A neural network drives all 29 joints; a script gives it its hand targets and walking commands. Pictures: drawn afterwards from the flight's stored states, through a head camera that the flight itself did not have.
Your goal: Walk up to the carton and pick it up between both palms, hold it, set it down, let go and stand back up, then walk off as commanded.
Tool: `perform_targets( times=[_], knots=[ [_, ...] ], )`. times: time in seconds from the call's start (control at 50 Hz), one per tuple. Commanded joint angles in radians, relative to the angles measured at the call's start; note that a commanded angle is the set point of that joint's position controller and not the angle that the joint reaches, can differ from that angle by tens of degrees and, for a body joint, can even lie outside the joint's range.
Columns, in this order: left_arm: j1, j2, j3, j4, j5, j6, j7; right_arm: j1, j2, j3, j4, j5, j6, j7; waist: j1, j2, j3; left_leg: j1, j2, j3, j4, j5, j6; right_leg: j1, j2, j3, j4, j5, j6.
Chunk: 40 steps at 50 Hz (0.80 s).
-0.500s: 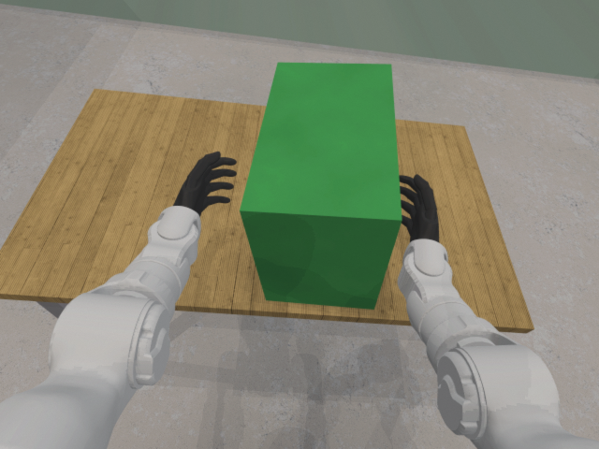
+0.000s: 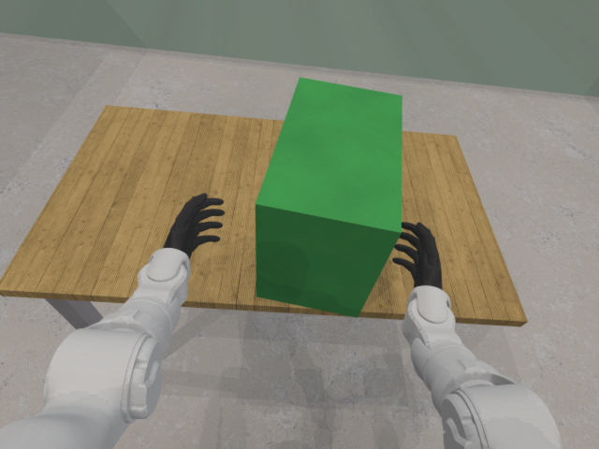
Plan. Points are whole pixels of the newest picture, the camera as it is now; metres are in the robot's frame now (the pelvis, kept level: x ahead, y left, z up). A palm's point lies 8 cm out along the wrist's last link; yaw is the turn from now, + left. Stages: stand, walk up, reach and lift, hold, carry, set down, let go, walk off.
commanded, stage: set down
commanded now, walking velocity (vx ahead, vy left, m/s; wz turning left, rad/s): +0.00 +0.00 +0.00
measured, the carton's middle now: (328, 197) +0.54 -0.05 -0.01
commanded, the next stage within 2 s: none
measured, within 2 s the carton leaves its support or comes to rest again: neither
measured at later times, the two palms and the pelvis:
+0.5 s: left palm (157, 301) +0.33 +0.20 -0.02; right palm (433, 338) +0.29 -0.18 -0.01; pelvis -0.01 +0.00 +0.00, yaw +0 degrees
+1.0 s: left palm (122, 367) +0.24 +0.22 -0.02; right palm (456, 406) +0.21 -0.19 +0.00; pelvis +0.00 +0.00 +0.00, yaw +0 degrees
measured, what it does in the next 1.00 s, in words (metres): stands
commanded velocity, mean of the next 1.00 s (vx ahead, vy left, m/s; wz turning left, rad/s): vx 0.00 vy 0.00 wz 0.00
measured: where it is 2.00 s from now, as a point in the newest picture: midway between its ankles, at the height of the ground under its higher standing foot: outside the picture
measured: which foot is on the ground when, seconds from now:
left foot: down 0.00-1.00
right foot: down 0.00-1.00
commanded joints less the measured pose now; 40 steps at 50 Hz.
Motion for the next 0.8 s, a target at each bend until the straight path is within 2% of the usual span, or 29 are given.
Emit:
perform_targets(
  times=[0.0,0.06,0.18,0.24,0.36,0.4,0.44,0.48,0.58,0.68,0.7,0.74,0.78],
  knots=[
    [-0.157,0.135,-0.037,-0.212,-0.118,-0.036,-0.009,-0.140,-0.048,0.113,-0.219,0.133,-0.041,0.006,0.045,0.080,-0.480,0.216,-0.109,0.008,0.106,0.283,-0.048,0.121,0.093,-0.096,0.034,0.266,-0.048],
    [-0.099,0.142,-0.024,-0.237,-0.110,-0.040,-0.014,-0.083,-0.037,0.127,-0.244,0.138,-0.054,0.007,0.060,0.076,-0.453,0.233,-0.111,0.005,0.106,0.292,-0.048,0.136,0.091,-0.091,0.030,0.268,-0.047],
    [-0.043,0.160,-0.039,-0.331,-0.136,-0.039,-0.013,-0.025,-0.029,0.124,-0.354,0.126,-0.048,0.008,0.064,0.072,-0.416,0.231,-0.113,0.009,0.086,0.193,-0.038,0.121,0.084,-0.087,0.008,0.143,-0.049],
    [0.009,0.160,-0.048,-0.365,-0.149,-0.034,-0.014,0.025,-0.012,0.127,-0.397,0.118,-0.035,0.013,0.077,0.056,-0.376,0.231,-0.111,0.012,0.068,0.128,-0.033,0.127,0.081,-0.085,-0.003,0.074,-0.051],
    [0.147,0.150,-0.032,-0.460,-0.128,-0.011,-0.025,0.162,0.010,0.124,-0.472,0.092,-0.034,0.006,0.093,0.061,-0.314,0.278,-0.111,0.021,0.046,0.122,-0.035,0.154,0.079,-0.078,-0.026,0.054,-0.052],
    [0.181,0.146,-0.038,-0.513,-0.127,-0.003,-0.030,0.194,0.012,0.118,-0.513,0.078,-0.038,0.002,0.090,0.062,-0.318,0.287,-0.111,0.020,0.045,0.126,-0.037,0.162,0.083,-0.081,-0.028,0.063,-0.050],
    [0.252,0.137,-0.027,-0.577,-0.114,0.004,-0.036,0.252,0.024,0.130,-0.565,0.070,-0.052,0.000,0.107,0.065,-0.319,0.312,-0.111,0.024,0.046,0.165,-0.040,0.181,0.084,-0.078,-0.031,0.095,-0.047],
    [0.347,0.121,-0.034,-0.669,-0.108,0.017,-0.044,0.347,0.031,0.132,-0.598,0.067,-0.064,-0.004,0.097,0.080,-0.319,0.365,-0.108,0.015,0.048,0.232,-0.049,0.201,0.091,-0.080,-0.038,0.160,-0.047],
    [0.517,0.113,-0.043,-0.861,-0.106,0.055,-0.062,0.485,0.039,0.136,-0.743,0.040,-0.084,-0.001,0.109,0.094,-0.278,0.408,-0.105,0.013,0.033,0.270,-0.056,0.239,0.096,-0.078,-0.055,0.183,-0.047],
    [0.632,0.125,-0.069,-0.985,-0.142,0.090,-0.074,0.586,0.050,0.144,-0.858,0.029,-0.049,0.007,0.109,0.076,-0.135,0.419,-0.097,0.008,-0.010,0.185,-0.047,0.249,0.087,-0.068,-0.080,0.071,-0.057],
    [0.607,0.141,-0.072,-0.978,-0.153,0.096,-0.074,0.559,0.051,0.147,-0.881,0.022,-0.030,0.008,0.116,0.068,-0.110,0.399,-0.098,0.012,-0.020,0.139,-0.043,0.248,0.083,-0.063,-0.083,0.027,-0.062],
    [0.664,0.153,-0.067,-1.002,-0.163,0.112,-0.076,0.619,0.058,0.153,-0.926,0.011,-0.001,0.009,0.122,0.054,-0.058,0.401,-0.098,0.013,-0.041,0.090,-0.034,0.247,0.078,-0.057,-0.092,-0.023,-0.066],
    [0.714,0.157,-0.072,-1.056,-0.164,0.125,-0.074,0.677,0.062,0.160,-0.961,0.011,0.023,0.010,0.125,0.065,-0.033,0.417,-0.096,0.017,-0.054,0.076,-0.033,0.252,0.075,-0.051,-0.096,-0.035,-0.070]
  ],
)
